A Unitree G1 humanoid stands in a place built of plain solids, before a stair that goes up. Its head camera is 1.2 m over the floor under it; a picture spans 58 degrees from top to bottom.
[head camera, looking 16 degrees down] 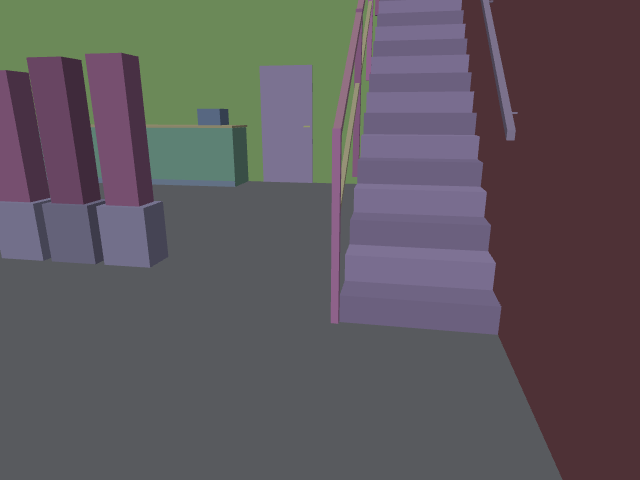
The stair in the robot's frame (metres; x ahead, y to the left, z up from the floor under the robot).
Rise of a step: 0.18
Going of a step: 0.24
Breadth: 0.91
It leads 10 degrees to the right of straight ahead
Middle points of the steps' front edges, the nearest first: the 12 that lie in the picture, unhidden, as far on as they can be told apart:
2.30 -0.56 0.18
2.54 -0.61 0.35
2.78 -0.65 0.53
3.01 -0.69 0.70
3.25 -0.73 0.88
3.49 -0.78 1.05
3.73 -0.82 1.23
3.96 -0.86 1.40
4.20 -0.90 1.58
4.44 -0.94 1.75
4.67 -0.99 1.93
4.91 -1.03 2.10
